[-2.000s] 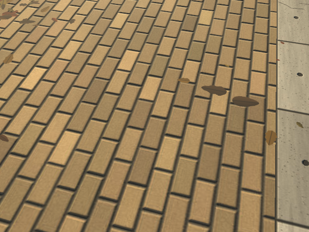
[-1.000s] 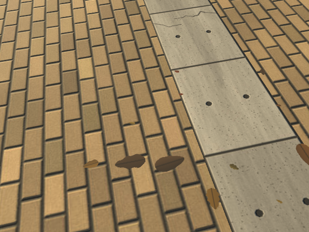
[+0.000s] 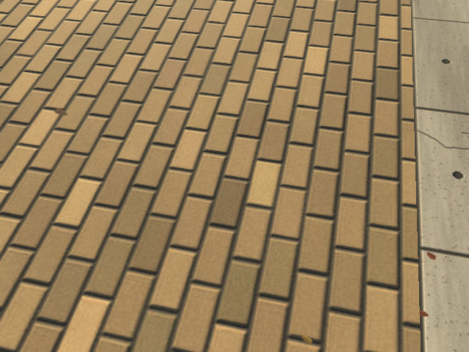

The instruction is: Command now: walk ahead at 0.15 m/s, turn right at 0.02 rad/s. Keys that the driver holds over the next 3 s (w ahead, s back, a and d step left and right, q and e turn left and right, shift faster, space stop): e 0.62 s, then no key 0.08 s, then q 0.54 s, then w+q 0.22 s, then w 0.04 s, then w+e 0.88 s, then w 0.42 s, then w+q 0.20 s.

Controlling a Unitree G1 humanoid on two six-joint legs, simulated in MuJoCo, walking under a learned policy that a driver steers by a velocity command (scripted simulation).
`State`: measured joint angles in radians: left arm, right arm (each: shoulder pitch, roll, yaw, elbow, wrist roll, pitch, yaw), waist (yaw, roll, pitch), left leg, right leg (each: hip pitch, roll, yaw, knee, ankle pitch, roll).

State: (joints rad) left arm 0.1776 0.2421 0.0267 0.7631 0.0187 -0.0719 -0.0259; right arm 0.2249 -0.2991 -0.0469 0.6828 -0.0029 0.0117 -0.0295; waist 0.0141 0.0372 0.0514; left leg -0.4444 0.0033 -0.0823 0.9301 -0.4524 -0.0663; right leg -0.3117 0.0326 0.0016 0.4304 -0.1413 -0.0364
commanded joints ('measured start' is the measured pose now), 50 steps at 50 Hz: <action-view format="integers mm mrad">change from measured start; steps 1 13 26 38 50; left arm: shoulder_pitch -56 14 96 -36 -67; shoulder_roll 164 184 310 156 134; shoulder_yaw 38 73 104 46 50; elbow -42 -46 -128 -131 -80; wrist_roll -12 -37 22 -5 0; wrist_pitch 3 80 73 86 83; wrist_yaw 6 30 9 59 66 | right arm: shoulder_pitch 80 -32 -174 -91 -78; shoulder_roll -30 -123 -107 -55 -152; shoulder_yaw -6 -51 -56 -43 -54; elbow -38 -78 -78 1 1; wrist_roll -7 -14 -3 5 8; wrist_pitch -4 -11 -6 -3 -25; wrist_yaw -6 -24 -20 -12 10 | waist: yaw -42 -32 55 4 13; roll -181 140 -193 -169 162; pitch -191 -101 -156 -146 -71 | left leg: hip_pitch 161 364 -223 8 145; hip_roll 11 368 9 48 182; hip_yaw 28 -228 6 17 -243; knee -215 -579 286 -98 -554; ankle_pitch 123 701 -216 130 443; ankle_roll -18 320 0 -31 191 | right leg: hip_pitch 100 -278 245 161 86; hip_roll -215 -27 -388 -211 16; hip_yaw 175 54 495 276 14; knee -82 629 -93 -98 155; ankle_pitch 657 -463 455 162 -116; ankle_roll -189 84 -312 -184 17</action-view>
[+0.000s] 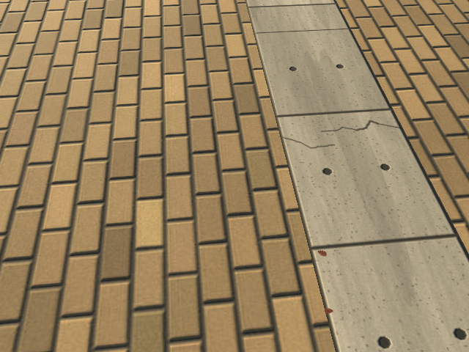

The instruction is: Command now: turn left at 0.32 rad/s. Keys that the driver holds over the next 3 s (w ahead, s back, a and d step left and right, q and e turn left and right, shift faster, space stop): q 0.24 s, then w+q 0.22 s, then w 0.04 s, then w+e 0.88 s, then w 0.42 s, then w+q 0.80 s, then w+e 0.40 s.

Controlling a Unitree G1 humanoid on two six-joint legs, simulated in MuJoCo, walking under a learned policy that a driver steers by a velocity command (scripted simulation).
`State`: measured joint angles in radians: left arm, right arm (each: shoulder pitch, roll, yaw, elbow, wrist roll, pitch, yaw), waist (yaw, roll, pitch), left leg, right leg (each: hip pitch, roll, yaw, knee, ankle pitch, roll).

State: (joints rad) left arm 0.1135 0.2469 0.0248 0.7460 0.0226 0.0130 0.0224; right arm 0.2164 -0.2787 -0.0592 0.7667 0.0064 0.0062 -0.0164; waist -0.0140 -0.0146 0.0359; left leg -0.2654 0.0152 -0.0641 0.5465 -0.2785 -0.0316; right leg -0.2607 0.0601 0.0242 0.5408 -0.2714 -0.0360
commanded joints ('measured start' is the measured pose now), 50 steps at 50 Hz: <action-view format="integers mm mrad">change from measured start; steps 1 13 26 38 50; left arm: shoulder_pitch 3 20 -61 -81 310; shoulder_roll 123 188 145 89 303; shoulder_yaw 55 83 62 36 113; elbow -69 -79 -131 -79 -77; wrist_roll -6 -12 -37 -52 -51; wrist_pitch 6 -22 -83 -86 -73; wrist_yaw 18 20 -41 -76 -64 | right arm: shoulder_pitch -67 -65 222 124 226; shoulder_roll -175 -112 -259 -153 -80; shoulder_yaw -43 -42 -69 -26 15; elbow -88 -138 -112 -81 -104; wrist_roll -2 17 4 -19 -21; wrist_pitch -20 38 -36 -96 -107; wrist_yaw -4 -5 32 0 -2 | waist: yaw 37 30 -111 -55 106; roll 226 -66 189 91 -164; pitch -55 -54 -83 68 -475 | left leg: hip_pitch -31 -353 417 206 -401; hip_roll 176 54 395 174 -99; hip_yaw -291 9 -649 119 16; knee -171 543 -366 -458 919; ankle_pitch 261 -160 -338 331 -293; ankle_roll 167 -43 402 174 8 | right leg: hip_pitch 22 168 -668 -434 750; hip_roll -11 -356 -94 -116 -399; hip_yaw -5 117 -17 -27 799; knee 50 -271 634 167 -143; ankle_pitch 2 277 -336 382 -6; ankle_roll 12 -210 48 49 -439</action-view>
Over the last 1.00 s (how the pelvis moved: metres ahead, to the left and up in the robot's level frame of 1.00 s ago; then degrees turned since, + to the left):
0.06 -0.03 -0.01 -18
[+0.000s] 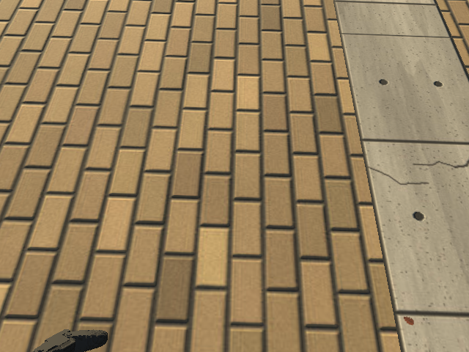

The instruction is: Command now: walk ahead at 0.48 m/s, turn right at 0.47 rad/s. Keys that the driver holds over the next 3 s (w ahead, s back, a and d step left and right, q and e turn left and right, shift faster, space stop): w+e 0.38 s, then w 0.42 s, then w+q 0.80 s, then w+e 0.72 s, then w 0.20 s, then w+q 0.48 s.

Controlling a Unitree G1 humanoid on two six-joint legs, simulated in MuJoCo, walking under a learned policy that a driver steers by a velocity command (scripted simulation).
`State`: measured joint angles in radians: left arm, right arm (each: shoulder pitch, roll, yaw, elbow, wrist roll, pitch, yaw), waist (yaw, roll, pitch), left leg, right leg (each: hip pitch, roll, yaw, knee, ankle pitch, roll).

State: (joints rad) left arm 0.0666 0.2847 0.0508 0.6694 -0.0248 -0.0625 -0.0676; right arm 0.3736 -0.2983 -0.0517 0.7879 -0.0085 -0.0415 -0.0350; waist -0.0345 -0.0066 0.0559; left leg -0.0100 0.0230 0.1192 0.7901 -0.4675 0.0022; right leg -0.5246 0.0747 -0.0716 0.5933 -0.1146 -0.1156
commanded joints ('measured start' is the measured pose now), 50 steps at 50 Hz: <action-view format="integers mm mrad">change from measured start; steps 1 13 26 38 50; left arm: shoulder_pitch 342 207 176 -53 237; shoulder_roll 208 178 120 25 112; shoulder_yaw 72 61 31 -7 33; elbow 0 -10 -49 -82 4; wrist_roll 2 -2 10 9 22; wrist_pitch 0 4 5 -12 -21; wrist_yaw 32 75 75 36 52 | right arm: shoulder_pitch -65 -296 -65 9 -44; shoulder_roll -135 -54 -101 -157 -135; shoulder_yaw -13 17 -30 -39 -24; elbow -154 -229 -157 -40 -66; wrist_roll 36 -1 -8 28 50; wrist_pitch -89 -71 -71 -52 -48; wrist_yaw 36 30 50 40 29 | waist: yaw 181 93 -17 -50 115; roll -81 -59 78 92 -106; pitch -399 -50 -63 -15 -159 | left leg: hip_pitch -763 -450 -35 -88 -758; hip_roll -42 12 248 186 58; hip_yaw -273 -146 -564 -233 -225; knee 703 -137 -532 -629 445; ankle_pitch -43 531 133 470 60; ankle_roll -1 -99 182 194 15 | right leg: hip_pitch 943 152 -231 -58 643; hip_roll -383 -121 -112 -131 -407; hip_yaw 814 303 221 84 481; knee -280 -351 657 33 -319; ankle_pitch -249 13 -219 106 -194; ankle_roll -297 -121 94 124 -104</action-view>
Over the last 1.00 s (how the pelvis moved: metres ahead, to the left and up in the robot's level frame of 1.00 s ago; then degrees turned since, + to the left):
0.24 0.13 -0.02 9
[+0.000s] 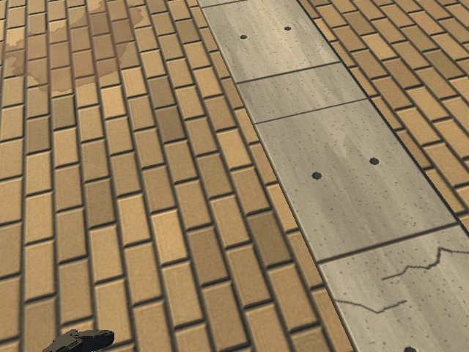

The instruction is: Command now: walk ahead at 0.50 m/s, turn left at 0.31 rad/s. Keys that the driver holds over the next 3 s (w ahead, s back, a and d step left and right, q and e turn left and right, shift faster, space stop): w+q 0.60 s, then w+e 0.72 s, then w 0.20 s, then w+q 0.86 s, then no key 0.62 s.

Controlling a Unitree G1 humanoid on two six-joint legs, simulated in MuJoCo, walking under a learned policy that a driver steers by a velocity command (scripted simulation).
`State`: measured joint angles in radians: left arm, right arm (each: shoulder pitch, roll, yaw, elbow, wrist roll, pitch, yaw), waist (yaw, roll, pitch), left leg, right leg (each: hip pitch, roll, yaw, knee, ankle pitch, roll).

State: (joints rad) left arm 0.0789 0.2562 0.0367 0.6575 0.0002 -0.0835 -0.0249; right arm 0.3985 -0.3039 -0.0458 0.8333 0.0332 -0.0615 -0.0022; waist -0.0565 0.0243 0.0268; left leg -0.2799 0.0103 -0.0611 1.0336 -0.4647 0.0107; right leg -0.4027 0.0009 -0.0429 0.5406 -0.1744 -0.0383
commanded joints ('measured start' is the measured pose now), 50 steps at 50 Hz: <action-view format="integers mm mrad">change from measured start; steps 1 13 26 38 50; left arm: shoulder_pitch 176 185 96 -17 347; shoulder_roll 110 175 173 89 297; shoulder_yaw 40 69 42 15 95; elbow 19 119 18 34 57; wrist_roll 3 4 -44 -11 -15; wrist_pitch -4 -22 -54 -9 2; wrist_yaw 6 32 16 9 -16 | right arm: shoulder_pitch -89 -294 -26 -96 -57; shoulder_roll -119 -13 -176 -131 -112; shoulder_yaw -33 -10 -77 -46 -34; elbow -114 -196 -214 -163 -133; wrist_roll -5 -13 -19 -34 -60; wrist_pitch -21 18 4 -21 10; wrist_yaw -5 35 38 2 -30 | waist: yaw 109 113 -46 -9 161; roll -129 -54 54 48 -133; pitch -78 58 -203 -8 -282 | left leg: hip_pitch -459 -393 510 102 24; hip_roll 95 106 276 127 85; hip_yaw -44 29 -549 -62 140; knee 164 -288 -747 -865 -21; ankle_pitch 118 525 180 476 734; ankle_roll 2 -9 333 207 38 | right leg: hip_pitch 426 332 -419 -184 490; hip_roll -298 -252 -50 -107 -155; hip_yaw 373 -71 129 62 294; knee -301 -425 809 133 1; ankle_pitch -64 245 -276 322 169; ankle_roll -171 -134 25 81 -194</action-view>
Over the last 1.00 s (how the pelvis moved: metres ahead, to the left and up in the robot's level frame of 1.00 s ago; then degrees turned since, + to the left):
0.53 -0.06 0.02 -16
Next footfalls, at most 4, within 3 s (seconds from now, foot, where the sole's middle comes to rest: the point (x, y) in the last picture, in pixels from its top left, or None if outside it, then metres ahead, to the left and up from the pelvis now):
0.44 left None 0.37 0.18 -0.77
0.98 right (216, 267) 0.73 0.07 -0.77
1.48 left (146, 205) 0.98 0.30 -0.77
1.94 right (209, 148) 1.23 0.08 -0.77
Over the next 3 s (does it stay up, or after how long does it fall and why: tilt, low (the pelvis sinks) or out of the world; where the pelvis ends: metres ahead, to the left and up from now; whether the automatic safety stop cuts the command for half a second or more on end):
stays up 1.45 0.34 0.01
